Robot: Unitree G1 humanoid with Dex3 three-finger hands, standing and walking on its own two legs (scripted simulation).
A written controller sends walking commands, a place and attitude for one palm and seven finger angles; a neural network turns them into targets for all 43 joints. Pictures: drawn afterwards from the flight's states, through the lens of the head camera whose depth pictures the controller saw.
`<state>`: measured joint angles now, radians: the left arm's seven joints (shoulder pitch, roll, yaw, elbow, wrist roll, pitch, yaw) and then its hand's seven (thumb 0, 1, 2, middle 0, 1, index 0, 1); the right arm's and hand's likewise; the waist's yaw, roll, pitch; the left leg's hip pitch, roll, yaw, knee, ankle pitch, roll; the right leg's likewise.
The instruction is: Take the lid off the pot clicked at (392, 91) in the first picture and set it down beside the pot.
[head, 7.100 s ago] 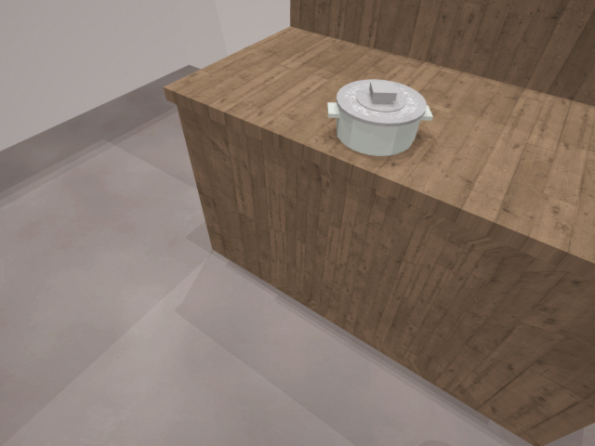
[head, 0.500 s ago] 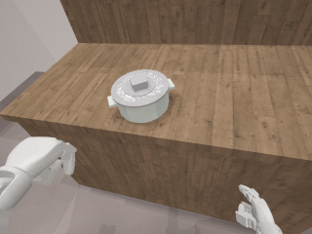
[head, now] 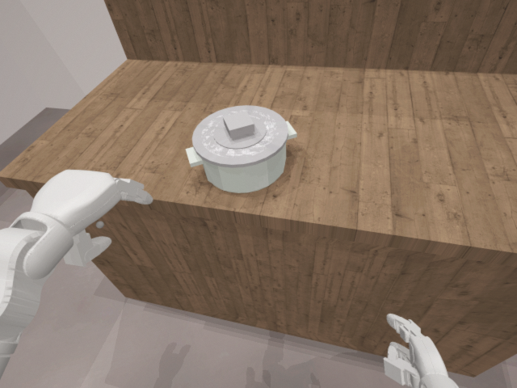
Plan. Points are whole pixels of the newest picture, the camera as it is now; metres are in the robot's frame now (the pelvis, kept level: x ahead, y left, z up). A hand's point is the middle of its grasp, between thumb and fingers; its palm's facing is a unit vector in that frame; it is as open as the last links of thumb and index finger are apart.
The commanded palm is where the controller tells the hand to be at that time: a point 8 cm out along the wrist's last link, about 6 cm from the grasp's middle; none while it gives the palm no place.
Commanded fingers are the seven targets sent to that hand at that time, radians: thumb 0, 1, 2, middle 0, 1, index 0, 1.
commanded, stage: reach forward and open the fingers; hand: left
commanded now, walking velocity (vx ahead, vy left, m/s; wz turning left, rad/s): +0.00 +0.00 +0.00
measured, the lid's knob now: (238, 124) +0.58 +0.11 +0.10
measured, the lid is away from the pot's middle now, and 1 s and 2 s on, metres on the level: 0.00 0.00 0.00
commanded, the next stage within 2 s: move the open hand above the knob in 0.14 s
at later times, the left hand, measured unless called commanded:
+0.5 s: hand (125, 188) +0.34 +0.23 +0.16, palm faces -0.19 +0.02 -0.98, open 10.1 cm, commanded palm +0.33 +0.22 +0.24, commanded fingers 0.00 -0.31 1.47 -0.84 -0.08 -0.84 -0.08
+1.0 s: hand (174, 150) +0.42 +0.18 +0.16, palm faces -0.26 +0.01 -0.97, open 10.1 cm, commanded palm +0.41 +0.18 +0.24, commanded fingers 0.00 -0.31 1.47 -0.84 -0.08 -0.84 -0.08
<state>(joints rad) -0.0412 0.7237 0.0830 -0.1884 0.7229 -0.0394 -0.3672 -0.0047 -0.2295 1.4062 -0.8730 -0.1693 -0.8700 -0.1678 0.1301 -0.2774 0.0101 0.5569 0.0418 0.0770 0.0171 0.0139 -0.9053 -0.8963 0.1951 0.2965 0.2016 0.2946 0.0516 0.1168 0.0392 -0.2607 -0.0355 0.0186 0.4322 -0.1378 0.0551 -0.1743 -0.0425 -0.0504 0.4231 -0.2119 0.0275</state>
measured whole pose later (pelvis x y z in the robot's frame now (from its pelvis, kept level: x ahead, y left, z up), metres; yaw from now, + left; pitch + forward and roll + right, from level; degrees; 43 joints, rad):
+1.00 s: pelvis +0.02 -0.02 +0.00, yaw +0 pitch +1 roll +0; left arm -0.65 0.63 -0.15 0.32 0.81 0.09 -0.49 0.00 -0.31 1.47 -0.85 -0.09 -0.85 -0.08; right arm 0.16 -0.31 0.00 0.59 0.07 0.14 0.02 0.01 -0.91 -0.90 0.19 0.30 0.20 0.29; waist -0.02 0.10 0.03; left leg -0.29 -0.03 0.00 0.45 -0.18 0.03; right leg -0.22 -0.03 -0.06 0.48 -0.27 0.00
